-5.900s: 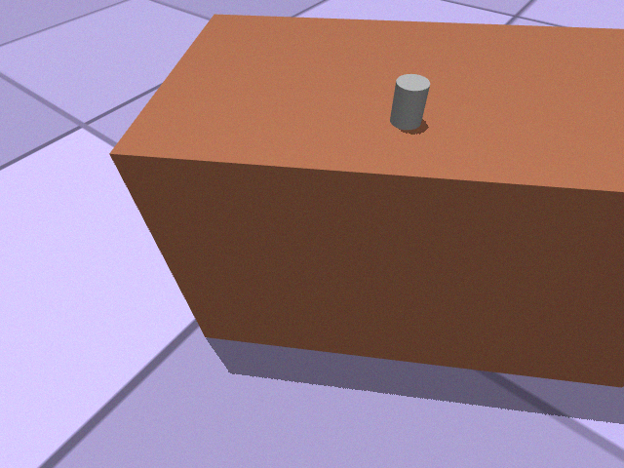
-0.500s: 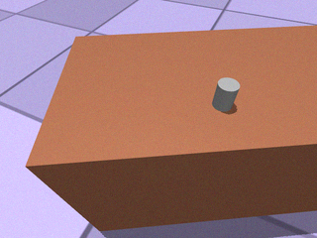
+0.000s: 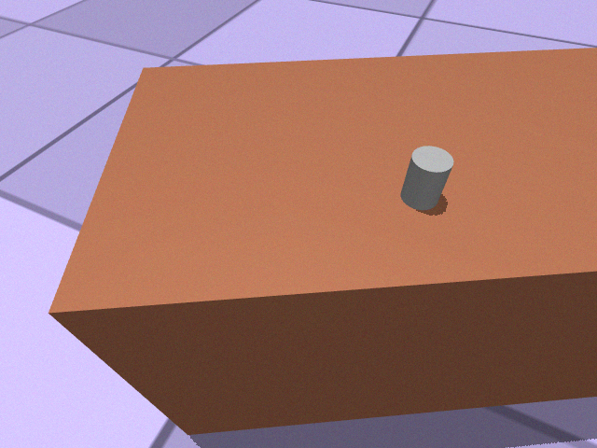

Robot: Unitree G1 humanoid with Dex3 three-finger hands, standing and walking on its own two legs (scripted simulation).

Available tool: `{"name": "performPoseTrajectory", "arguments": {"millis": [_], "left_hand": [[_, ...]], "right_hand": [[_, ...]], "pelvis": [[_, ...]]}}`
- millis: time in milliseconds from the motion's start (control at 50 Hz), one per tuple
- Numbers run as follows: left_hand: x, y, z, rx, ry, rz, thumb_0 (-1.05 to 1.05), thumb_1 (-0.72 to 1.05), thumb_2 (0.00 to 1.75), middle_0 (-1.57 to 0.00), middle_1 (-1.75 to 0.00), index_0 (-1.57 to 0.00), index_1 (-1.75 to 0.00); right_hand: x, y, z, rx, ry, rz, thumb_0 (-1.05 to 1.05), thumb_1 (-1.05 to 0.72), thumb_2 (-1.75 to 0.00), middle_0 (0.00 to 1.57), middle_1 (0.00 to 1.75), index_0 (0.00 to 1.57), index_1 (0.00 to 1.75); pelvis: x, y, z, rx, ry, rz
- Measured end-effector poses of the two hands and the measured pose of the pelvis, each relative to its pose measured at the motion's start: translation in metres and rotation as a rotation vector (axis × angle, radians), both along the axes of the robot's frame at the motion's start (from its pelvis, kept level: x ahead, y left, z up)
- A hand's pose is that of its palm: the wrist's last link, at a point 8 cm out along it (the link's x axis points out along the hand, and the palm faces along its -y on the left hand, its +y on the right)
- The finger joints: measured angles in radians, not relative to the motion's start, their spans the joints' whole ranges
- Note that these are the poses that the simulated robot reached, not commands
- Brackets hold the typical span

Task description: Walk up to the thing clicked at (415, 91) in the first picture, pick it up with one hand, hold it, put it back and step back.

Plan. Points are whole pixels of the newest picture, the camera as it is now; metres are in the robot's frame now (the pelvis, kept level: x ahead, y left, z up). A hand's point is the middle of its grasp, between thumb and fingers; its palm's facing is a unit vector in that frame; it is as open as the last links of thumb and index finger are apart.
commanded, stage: rise first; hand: right
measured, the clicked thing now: (425, 178) +0.50 -0.20 +0.06
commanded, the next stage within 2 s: none
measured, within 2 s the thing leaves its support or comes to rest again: neither
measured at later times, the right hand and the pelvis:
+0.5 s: hand (501, 422) +0.17 -0.26 -0.08, palm faces +0.24 +0.92 -0.32, open 14.4 cm; pelvis +0.00 +0.00 +0.00, yaw -2 degrees
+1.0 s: hand (554, 379) +0.18 -0.26 +0.06, palm faces +0.30 +0.88 -0.37, open 17.6 cm; pelvis +0.01 -0.01 +0.00, yaw -2 degrees
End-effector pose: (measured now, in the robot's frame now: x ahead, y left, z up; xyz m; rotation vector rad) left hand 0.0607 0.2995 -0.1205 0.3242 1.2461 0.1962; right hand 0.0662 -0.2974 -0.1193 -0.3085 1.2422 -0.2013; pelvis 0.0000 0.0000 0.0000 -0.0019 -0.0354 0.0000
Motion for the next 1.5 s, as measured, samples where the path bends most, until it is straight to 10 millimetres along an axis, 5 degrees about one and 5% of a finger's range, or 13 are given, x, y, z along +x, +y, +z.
{"name": "performPoseTrajectory", "arguments": {"millis": [140, 320, 420, 640, 800, 1020, 1500], "left_hand": [[0.001, 0.000, 0.000, -0.003, -0.015, 0.018, 0.01, 0.90, 0.89, -0.19, -0.29, -0.19, -0.29], [0.080, -0.019, 0.018, -0.018, -0.351, 0.038, 0.01, 0.56, 0.55, -0.10, -0.12, -0.08, -0.14], [0.099, -0.029, 0.026, -0.033, -0.420, 0.029, 0.01, 0.29, 0.33, -0.07, -0.07, -0.06, -0.08], [0.108, -0.065, 0.037, -0.094, -0.517, -0.032, 0.00, -0.28, 0.09, -0.06, -0.05, -0.05, -0.06], [0.117, -0.067, 0.044, -0.110, -0.574, -0.042, 0.00, -0.47, 0.04, -0.06, -0.04, -0.05, -0.06], [0.098, -0.049, 0.035, -0.080, -0.513, -0.009, -0.01, -0.54, 0.04, -0.06, -0.04, -0.04, -0.06], [0.089, -0.054, 0.036, -0.125, -0.576, -0.030, -0.01, -0.56, 0.05, -0.06, -0.04, -0.04, -0.07]], "right_hand": [[0.002, 0.001, -0.001, 0.001, -0.012, -0.010, 0.01, -0.89, -0.89, 0.20, 0.29, 0.19, 0.29], [0.073, 0.009, 0.020, 0.003, -0.375, -0.081, 0.01, -0.55, -0.55, 0.10, 0.13, 0.09, 0.13], [0.081, 0.001, 0.049, -0.032, -0.499, -0.074, 0.01, -0.27, -0.34, 0.08, 0.08, 0.07, 0.08], [0.082, -0.001, 0.111, -0.093, -0.735, -0.042, 0.00, 0.28, -0.11, 0.06, 0.06, 0.05, 0.06], [0.090, -0.003, 0.167, -0.152, -0.949, 0.032, 0.00, 0.51, -0.05, 0.05, 0.06, 0.05, 0.06], [0.079, 0.000, 0.208, -0.210, -1.082, 0.109, -0.01, 0.58, -0.02, 0.05, 0.06, 0.05, 0.06], [0.055, 0.006, 0.275, -0.351, -1.332, 0.224, -0.01, 0.58, -0.02, 0.06, 0.05, 0.05, 0.05]], "pelvis": [[0.001, 0.000, -0.001, 0.001, 0.010, -0.005], [-0.014, 0.000, -0.007, -0.001, 0.064, -0.016], [-0.005, -0.002, -0.005, 0.007, 0.074, -0.025], [0.009, -0.007, -0.004, 0.012, 0.031, -0.038], [0.011, -0.009, -0.004, 0.012, 0.009, -0.043], [0.004, -0.008, -0.004, 0.009, -0.015, -0.043], [-0.014, -0.002, -0.005, 0.001, -0.043, -0.056]]}}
